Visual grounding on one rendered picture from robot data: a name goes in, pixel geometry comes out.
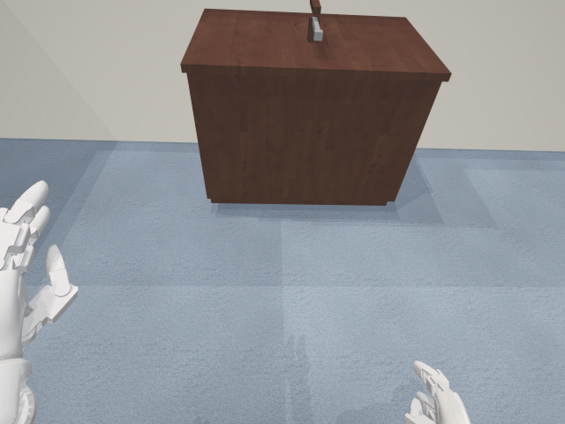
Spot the robot left forearm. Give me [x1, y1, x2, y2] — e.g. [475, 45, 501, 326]
[0, 358, 37, 424]

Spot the left robot hand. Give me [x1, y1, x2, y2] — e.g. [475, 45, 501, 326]
[0, 180, 78, 360]

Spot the counter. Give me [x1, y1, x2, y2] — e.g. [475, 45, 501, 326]
[180, 0, 452, 206]

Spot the right robot hand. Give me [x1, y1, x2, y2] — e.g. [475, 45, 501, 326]
[405, 360, 471, 424]

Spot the tap lever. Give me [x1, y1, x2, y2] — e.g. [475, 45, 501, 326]
[313, 17, 323, 41]

